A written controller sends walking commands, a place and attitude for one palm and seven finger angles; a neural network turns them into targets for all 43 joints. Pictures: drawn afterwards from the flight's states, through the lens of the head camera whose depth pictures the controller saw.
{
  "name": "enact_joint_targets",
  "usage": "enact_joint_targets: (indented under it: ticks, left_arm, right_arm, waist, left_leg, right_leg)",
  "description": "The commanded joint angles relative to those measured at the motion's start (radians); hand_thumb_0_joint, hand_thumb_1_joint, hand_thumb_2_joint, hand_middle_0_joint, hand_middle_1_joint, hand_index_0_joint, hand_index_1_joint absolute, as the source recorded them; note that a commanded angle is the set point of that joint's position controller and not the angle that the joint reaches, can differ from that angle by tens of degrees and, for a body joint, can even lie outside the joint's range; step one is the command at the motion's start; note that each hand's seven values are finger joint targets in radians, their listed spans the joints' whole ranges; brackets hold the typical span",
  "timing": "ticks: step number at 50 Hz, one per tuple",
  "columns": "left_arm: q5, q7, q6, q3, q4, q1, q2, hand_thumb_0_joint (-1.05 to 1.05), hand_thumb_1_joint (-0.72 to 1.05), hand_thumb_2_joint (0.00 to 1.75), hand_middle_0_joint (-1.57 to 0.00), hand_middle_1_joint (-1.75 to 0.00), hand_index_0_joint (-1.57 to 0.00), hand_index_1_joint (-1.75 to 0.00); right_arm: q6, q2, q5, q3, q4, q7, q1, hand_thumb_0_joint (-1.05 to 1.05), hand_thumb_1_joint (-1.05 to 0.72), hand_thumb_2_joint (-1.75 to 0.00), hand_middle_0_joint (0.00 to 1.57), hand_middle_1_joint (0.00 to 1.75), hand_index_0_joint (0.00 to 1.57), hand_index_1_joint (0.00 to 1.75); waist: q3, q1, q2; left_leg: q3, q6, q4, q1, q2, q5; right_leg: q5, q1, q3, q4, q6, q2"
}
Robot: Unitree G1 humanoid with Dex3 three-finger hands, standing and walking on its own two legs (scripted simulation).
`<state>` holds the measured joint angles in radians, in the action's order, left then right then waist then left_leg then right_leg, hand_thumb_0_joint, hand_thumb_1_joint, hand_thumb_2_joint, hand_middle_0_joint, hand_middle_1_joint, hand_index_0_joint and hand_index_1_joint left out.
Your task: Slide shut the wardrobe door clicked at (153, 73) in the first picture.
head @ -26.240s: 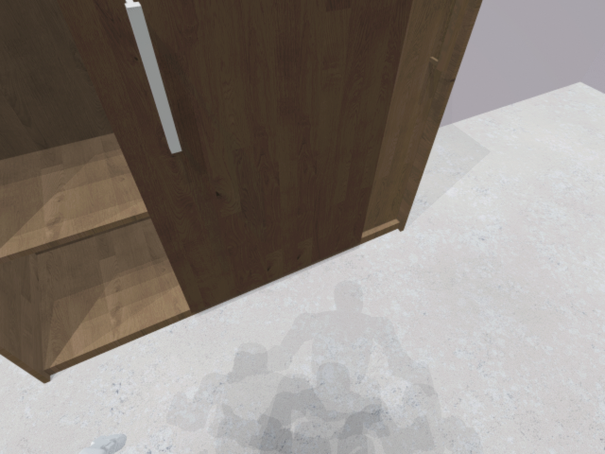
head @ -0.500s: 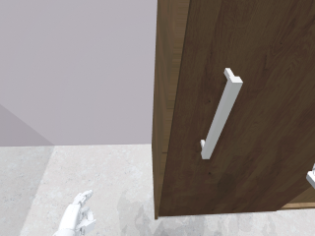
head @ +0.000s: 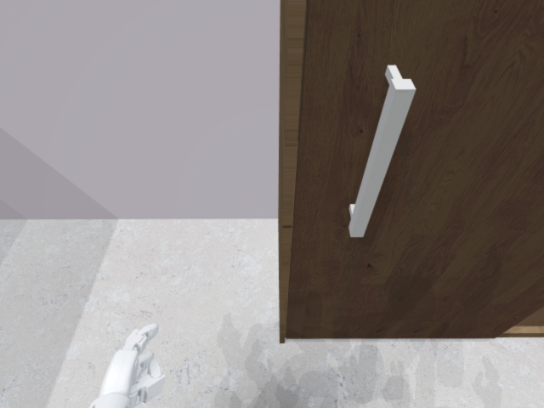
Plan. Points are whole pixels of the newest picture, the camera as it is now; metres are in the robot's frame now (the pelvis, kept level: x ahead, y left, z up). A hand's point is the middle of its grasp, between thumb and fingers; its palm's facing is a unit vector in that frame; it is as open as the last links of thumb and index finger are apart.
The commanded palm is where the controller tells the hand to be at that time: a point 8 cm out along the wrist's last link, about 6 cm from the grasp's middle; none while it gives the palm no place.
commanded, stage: step back with the hand held close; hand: right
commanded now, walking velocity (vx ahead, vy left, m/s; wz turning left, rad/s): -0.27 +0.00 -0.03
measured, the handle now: (371, 165) +0.42 -0.13 +0.15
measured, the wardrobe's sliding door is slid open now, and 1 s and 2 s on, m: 0.00 0.00 0.00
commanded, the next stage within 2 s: stop stepping back and stand still in 0.66 s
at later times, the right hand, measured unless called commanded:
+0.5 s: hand out of the picture +0.15 -0.27 +0.18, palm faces +0.36 +0.82 -0.44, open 7.4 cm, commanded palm +0.08 -0.31 +0.19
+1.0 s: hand out of the picture +0.00 -0.30 +0.18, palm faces +0.35 +0.79 -0.50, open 7.4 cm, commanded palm -0.04 -0.33 +0.19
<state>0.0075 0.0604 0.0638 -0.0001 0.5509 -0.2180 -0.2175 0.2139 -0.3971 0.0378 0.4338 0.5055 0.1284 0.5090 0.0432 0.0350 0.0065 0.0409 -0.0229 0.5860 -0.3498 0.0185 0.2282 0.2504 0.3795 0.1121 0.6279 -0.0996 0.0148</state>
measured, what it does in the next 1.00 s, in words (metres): walks backwards: left foot, then right foot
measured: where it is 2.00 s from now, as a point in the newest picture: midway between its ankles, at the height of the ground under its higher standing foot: outside the picture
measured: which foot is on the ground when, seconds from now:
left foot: down 0.00-0.14, up 0.16-0.50, down 0.52-0.68, up 0.70-0.96, down 0.98-1.00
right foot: down 0.00-0.54, up 0.56-0.64, down 0.66-0.96, up 0.98-1.00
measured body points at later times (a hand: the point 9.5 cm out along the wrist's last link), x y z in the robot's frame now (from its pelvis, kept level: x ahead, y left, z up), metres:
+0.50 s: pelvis -0.07 -0.02 +0.01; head -0.03 -0.05 +0.46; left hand +0.13 +0.20 -0.06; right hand +0.12 -0.32 +0.20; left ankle -0.14 +0.13 -0.72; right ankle +0.06 -0.05 -0.72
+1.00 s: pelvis -0.20 -0.04 +0.01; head -0.19 -0.08 +0.46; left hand -0.06 +0.20 -0.06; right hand -0.02 -0.34 +0.21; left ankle -0.22 +0.09 -0.73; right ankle -0.07 -0.09 -0.70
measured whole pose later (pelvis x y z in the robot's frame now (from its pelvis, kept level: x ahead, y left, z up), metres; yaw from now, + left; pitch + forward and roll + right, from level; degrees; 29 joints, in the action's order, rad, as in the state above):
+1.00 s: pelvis -0.20 -0.04 +0.01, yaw +3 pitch +0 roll +3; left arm -0.01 0.06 0.09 0.01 0.61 -0.26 -0.19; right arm 0.19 -0.50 0.05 0.47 0.59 0.13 0.61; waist 0.00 0.02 -0.03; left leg 0.05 0.05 0.40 -0.16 -0.02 0.24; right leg 0.27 0.50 0.01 0.65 -0.01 0.05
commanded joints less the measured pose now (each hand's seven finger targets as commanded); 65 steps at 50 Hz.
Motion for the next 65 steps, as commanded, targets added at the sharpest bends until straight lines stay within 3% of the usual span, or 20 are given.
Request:
enact_joint_targets:
  ticks: [1, 5, 8, 11, 18, 23, 28, 31, 34, 36, 40, 42, 45, 47, 49, 51, 56, 57, 60, 65]
  left_arm:
    - [-0.005, 0.005, 0.068, -0.056, -0.135, 0.062, -0.137, 0.00, 0.90, 0.90, -0.20, -0.30, -0.20, -0.30]
    - [-0.011, 0.007, 0.080, -0.049, -0.128, 0.067, -0.142, 0.00, 0.90, 0.90, -0.20, -0.30, -0.20, -0.30]
    - [-0.025, 0.016, 0.096, -0.056, -0.141, 0.089, -0.154, 0.00, 0.90, 0.90, -0.20, -0.30, -0.20, -0.30]
    - [-0.033, 0.003, 0.104, -0.064, -0.117, 0.063, -0.132, 0.00, 0.90, 0.90, -0.20, -0.30, -0.20, -0.30]
    - [-0.044, 0.000, 0.120, -0.050, -0.055, 0.071, -0.129, 0.00, 0.90, 0.90, -0.20, -0.30, -0.20, -0.30]
    - [-0.043, -0.006, 0.078, -0.057, -0.070, 0.095, -0.132, 0.00, 0.90, 0.90, -0.20, -0.30, -0.20, -0.30]
    - [-0.006, 0.002, 0.049, -0.074, -0.077, 0.100, -0.119, 0.00, 0.90, 0.90, -0.20, -0.30, -0.20, -0.30]
    - [-0.008, 0.013, 0.041, -0.027, -0.089, 0.144, -0.087, 0.00, 0.90, 0.90, -0.20, -0.30, -0.20, -0.30]
    - [-0.011, 0.023, 0.073, -0.055, -0.089, 0.110, -0.123, 0.00, 0.90, 0.90, -0.20, -0.30, -0.20, -0.30]
    - [-0.039, 0.012, 0.101, -0.066, -0.084, 0.087, -0.128, 0.00, 0.90, 0.90, -0.20, -0.30, -0.20, -0.30]
    - [-0.013, -0.011, 0.111, -0.067, -0.095, 0.066, -0.126, 0.00, 0.90, 0.90, -0.20, -0.30, -0.20, -0.30]
    - [-0.012, -0.008, 0.098, -0.053, -0.106, 0.083, -0.122, 0.00, 0.90, 0.90, -0.20, -0.30, -0.20, -0.30]
    - [-0.021, 0.011, 0.086, -0.050, -0.095, 0.078, -0.123, 0.00, 0.90, 0.90, -0.20, -0.30, -0.20, -0.30]
    - [-0.017, 0.015, 0.072, -0.057, -0.069, 0.048, -0.120, 0.00, 0.90, 0.90, -0.20, -0.30, -0.20, -0.30]
    - [-0.015, 0.004, 0.057, -0.048, -0.071, 0.079, -0.127, 0.00, 0.90, 0.90, -0.20, -0.30, -0.20, -0.30]
    - [0.010, 0.010, 0.064, -0.072, -0.039, 0.048, -0.133, 0.00, 0.90, 0.90, -0.20, -0.30, -0.20, -0.30]
    - [-0.005, 0.043, 0.093, -0.040, -0.037, 0.079, -0.117, 0.00, 0.90, 0.90, -0.20, -0.30, -0.20, -0.30]
    - [-0.008, 0.041, 0.107, -0.047, -0.060, 0.066, -0.148, 0.00, 0.90, 0.90, -0.20, -0.30, -0.20, -0.30]
    - [-0.020, -0.001, 0.124, -0.045, -0.057, 0.088, -0.096, 0.00, 0.90, 0.90, -0.20, -0.30, -0.20, -0.30]
    - [-0.026, -0.012, 0.086, -0.037, -0.055, 0.096, -0.102, 0.00, 0.90, 0.90, -0.20, -0.30, -0.20, -0.30]
  right_arm:
    - [0.072, -0.178, 0.003, 0.096, 0.207, 0.031, -0.066, 0.00, -0.90, -0.90, 0.20, 0.30, 0.20, 0.30]
    - [0.094, -0.198, 0.000, 0.112, 0.273, 0.048, -0.073, 0.00, -0.90, -0.90, 0.20, 0.30, 0.20, 0.30]
    - [0.112, -0.223, -0.026, 0.170, 0.278, 0.042, -0.054, 0.00, -0.90, -0.90, 0.20, 0.30, 0.20, 0.30]
    - [0.114, -0.203, -0.016, 0.161, 0.259, 0.035, -0.019, 0.00, -0.90, -0.90, 0.20, 0.30, 0.20, 0.30]
    - [0.108, -0.178, 0.007, 0.084, 0.244, 0.024, -0.011, 0.00, -0.90, -0.90, 0.20, 0.30, 0.20, 0.30]
    - [0.101, -0.238, 0.029, 0.130, 0.276, 0.008, 0.019, 0.00, -0.90, -0.90, 0.20, 0.30, 0.20, 0.30]
    - [0.101, -0.260, 0.048, 0.134, 0.272, 0.011, -0.017, 0.00, -0.90, -0.90, 0.20, 0.30, 0.20, 0.30]
    - [0.080, -0.243, 0.018, 0.121, 0.220, 0.018, -0.060, 0.00, -0.90, -0.90, 0.20, 0.30, 0.20, 0.30]
    - [0.101, -0.258, 0.015, 0.142, 0.235, 0.017, -0.068, 0.00, -0.90, -0.90, 0.20, 0.30, 0.20, 0.30]
    - [0.108, -0.245, 0.028, 0.138, 0.308, 0.008, -0.027, 0.00, -0.90, -0.90, 0.20, 0.30, 0.20, 0.30]
    - [0.083, -0.197, 0.022, 0.121, 0.329, 0.020, 0.102, 0.00, -0.90, -0.90, 0.20, 0.30, 0.20, 0.30]
    - [0.060, -0.217, 0.018, 0.149, 0.324, 0.032, 0.113, 0.00, -0.90, -0.90, 0.20, 0.30, 0.20, 0.30]
    - [0.029, -0.225, 0.013, 0.155, 0.260, 0.036, 0.106, 0.00, -0.90, -0.90, 0.20, 0.30, 0.20, 0.30]
    - [0.023, -0.243, 0.005, 0.137, 0.229, 0.029, 0.070, 0.00, -0.90, -0.90, 0.20, 0.30, 0.20, 0.30]
    - [0.015, -0.274, 0.031, 0.142, 0.291, 0.022, -0.054, 0.00, -0.90, -0.90, 0.20, 0.30, 0.20, 0.30]
    - [0.002, -0.168, 0.021, 0.069, 0.099, 0.015, -0.136, 0.00, -0.90, -0.90, 0.20, 0.30, 0.20, 0.30]
    - [0.022, -0.171, -0.018, 0.020, 0.215, 0.044, -0.248, 0.00, -0.90, -0.90, 0.20, 0.30, 0.20, 0.30]
    - [0.038, -0.179, -0.016, 0.033, 0.286, 0.052, -0.246, 0.00, -0.90, -0.90, 0.20, 0.30, 0.20, 0.30]
    - [0.058, -0.249, -0.016, 0.111, 0.344, 0.041, -0.169, 0.00, -0.90, -0.90, 0.20, 0.30, 0.20, 0.30]
    - [0.052, -0.206, -0.017, 0.141, 0.197, 0.038, 0.030, 0.00, -0.90, -0.90, 0.20, 0.30, 0.20, 0.30]
  waist:
    - [-0.081, -0.036, -0.065]
    - [-0.103, -0.040, 0.022]
    - [-0.145, -0.012, 0.289]
    - [-0.135, -0.016, 0.131]
    - [-0.238, -0.008, 0.192]
    - [-0.316, 0.005, 0.170]
    - [-0.167, -0.035, -0.256]
    - [-0.031, -0.050, -0.077]
    - [-0.200, -0.012, 0.224]
    - [-0.303, -0.012, 0.226]
    - [-0.247, -0.020, 0.188]
    - [-0.181, -0.019, 0.240]
    - [-0.162, -0.010, 0.264]
    - [-0.190, -0.023, 0.025]
    - [-0.157, -0.039, -0.183]
    - [-0.003, -0.074, -0.322]
    - [-0.027, -0.070, 0.211]
    - [-0.042, -0.064, 0.457]
    - [-0.029, -0.065, 0.206]
    - [-0.088, -0.013, 0.259]
  left_leg:
    - [-0.255, 0.098, -0.206, -0.033, 0.135, 0.159]
    - [-0.177, 0.088, -0.131, -0.061, 0.097, 0.141]
    - [-0.056, 0.013, 0.276, 0.237, -0.060, 0.093]
    - [-0.069, 0.022, 0.292, 0.076, -0.049, 0.200]
    - [-0.045, 0.036, -0.068, 0.033, -0.057, 0.194]
    - [-0.030, 0.067, -0.245, 0.159, -0.053, 0.078]
    - [-0.232, 0.218, -0.407, -0.322, 0.277, 0.126]
    - [-0.130, 0.136, -0.145, -0.030, 0.212, -0.460]
    - [-0.076, 0.033, 0.200, -0.009, -0.049, 0.136]
    - [-0.120, 0.029, 0.362, -0.014, -0.070, 0.329]
    - [-0.064, 0.022, 0.274, 0.019, -0.064, 0.222]
    - [0.021, 0.034, 0.152, 0.140, -0.099, 0.234]
    - [0.077, 0.064, -0.156, 0.339, -0.127, 0.209]
    - [-0.029, 0.132, -0.339, 0.236, 0.033, 0.116]
    - [-0.230, 0.259, -0.391, -0.048, 0.327, 0.044]
    - [-0.230, 0.202, -0.431, -0.257, 0.314, 0.398]
    - [-0.042, 0.122, 0.019, -0.146, 0.096, 0.410]
    - [0.045, 0.057, 0.306, -0.216, -0.042, 0.364]
    - [-0.100, 0.039, 0.613, -0.255, -0.013, 0.247]
    - [0.060, 0.064, 0.081, 0.391, -0.065, 0.223]
  right_leg:
    - [0.268, 0.029, -0.212, -0.088, 0.037, -0.090]
    - [0.214, -0.010, -0.280, -0.159, 0.036, -0.117]
    - [0.441, 0.251, -0.492, -0.490, -0.022, -0.310]
    - [0.115, 0.049, -0.419, -0.400, -0.032, -0.296]
    - [-0.328, -0.316, -0.338, -0.350, 0.041, -0.259]
    - [-0.284, -0.298, -0.255, -0.328, 0.126, -0.218]
    - [0.094, -0.345, -0.143, 0.311, 0.134, -0.001]
    - [0.023, -0.043, -0.172, -0.024, 0.110, -0.031]
    - [-0.785, -0.230, -0.370, -0.290, 0.017, -0.274]
    - [-0.543, -0.247, -0.465, -0.349, 0.047, -0.310]
    - [-0.056, -0.169, -0.371, -0.405, -0.011, -0.246]
    - [0.353, -0.016, -0.341, -0.530, 0.040, -0.190]
    - [0.396, 0.053, -0.262, -0.519, 0.144, -0.112]
    - [0.242, -0.081, -0.090, -0.099, 0.149, 0.025]
    - [0.089, -0.035, -0.135, 0.575, 0.118, 0.051]
    - [0.128, 0.014, -0.229, 0.612, 0.098, -0.053]
    - [0.234, -0.193, -0.127, -0.232, 0.046, -0.041]
    - [0.310, -0.225, -0.457, -0.386, -0.031, -0.213]
    - [0.350, -0.064, -0.740, -0.471, -0.119, -0.334]
    - [0.496, 0.329, -0.293, -0.352, -0.002, -0.196]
